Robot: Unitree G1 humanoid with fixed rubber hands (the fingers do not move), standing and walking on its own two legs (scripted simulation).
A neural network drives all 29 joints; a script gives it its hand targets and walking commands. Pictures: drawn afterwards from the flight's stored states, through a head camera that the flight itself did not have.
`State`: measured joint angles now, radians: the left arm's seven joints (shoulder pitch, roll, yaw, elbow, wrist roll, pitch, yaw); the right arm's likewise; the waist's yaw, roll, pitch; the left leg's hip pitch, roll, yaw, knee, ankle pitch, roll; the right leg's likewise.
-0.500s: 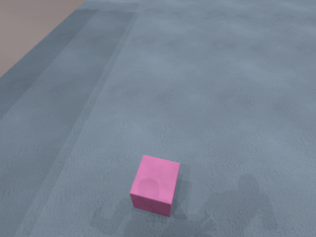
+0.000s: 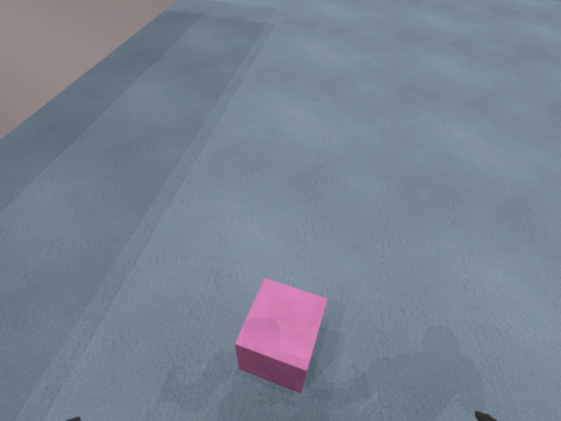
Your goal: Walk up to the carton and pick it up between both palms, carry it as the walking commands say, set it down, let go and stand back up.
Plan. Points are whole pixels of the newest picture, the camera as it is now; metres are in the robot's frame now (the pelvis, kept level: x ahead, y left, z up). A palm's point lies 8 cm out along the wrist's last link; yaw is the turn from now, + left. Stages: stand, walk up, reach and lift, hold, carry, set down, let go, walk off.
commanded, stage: walk up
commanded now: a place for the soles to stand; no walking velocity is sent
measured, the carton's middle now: (282, 334) +0.53 -0.01 -0.64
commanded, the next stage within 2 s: none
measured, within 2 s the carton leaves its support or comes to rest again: neither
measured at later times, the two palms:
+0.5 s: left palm out of the picture +0.07 +0.33 -0.08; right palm out of the picture +0.11 -0.30 -0.09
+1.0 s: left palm out of the picture +0.08 +0.48 -0.07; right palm out of the picture +0.09 -0.21 -0.11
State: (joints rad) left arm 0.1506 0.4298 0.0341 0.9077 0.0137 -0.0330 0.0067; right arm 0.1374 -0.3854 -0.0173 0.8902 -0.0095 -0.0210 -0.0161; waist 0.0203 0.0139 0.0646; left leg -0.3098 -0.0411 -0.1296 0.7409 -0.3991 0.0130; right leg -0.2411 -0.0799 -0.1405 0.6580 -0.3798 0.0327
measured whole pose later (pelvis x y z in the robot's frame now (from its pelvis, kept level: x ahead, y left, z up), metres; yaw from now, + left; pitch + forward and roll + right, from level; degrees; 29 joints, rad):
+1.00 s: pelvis +0.02 +0.11 -0.01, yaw -6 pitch -1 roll +0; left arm 0.40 0.50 0.09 0.86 0.02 -0.09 0.05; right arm 0.22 -0.42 -0.11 0.71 -0.06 0.05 0.07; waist -0.02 0.06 0.06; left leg -0.46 0.06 0.09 0.83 -0.39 0.05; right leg -0.40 0.00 -0.11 0.81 -0.49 -0.06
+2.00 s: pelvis +0.08 +0.18 +0.00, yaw -23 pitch -2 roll +1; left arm 0.15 0.44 0.01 0.95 0.01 -0.03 0.00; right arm 0.10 -0.41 -0.05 0.93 -0.01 -0.03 0.00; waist -0.01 0.00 0.07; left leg -0.31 0.07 0.16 0.69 -0.35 0.01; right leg -0.34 0.00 0.10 0.73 -0.36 0.01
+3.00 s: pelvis +0.10 +0.18 +0.01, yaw -27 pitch -2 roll +0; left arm 0.16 0.43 0.01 0.97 0.01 -0.02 0.00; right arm 0.08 -0.40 -0.07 0.97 -0.01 0.00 0.01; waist -0.02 0.00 0.07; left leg -0.22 0.11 0.21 0.63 -0.36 -0.01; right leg -0.28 0.03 0.12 0.64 -0.33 0.01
